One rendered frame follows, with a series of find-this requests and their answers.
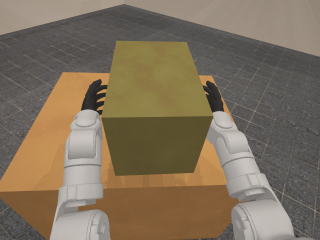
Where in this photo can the robot left hand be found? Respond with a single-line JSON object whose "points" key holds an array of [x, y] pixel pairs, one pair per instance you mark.
{"points": [[91, 97]]}

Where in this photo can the robot left upper arm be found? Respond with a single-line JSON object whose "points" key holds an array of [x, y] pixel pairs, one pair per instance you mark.
{"points": [[82, 225]]}

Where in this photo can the pedestal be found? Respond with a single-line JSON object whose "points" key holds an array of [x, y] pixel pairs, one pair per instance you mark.
{"points": [[177, 206]]}

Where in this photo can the robot right hand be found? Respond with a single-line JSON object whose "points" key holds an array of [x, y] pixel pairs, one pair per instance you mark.
{"points": [[214, 98]]}

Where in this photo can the robot right upper arm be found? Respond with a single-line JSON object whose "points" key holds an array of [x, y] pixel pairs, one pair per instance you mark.
{"points": [[262, 219]]}

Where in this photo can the left robot forearm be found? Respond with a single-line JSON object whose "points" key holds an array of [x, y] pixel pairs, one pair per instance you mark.
{"points": [[82, 164]]}

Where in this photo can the carton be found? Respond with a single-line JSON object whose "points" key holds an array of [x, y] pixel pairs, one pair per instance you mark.
{"points": [[156, 115]]}

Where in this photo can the right robot forearm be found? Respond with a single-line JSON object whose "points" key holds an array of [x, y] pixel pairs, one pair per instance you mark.
{"points": [[245, 182]]}

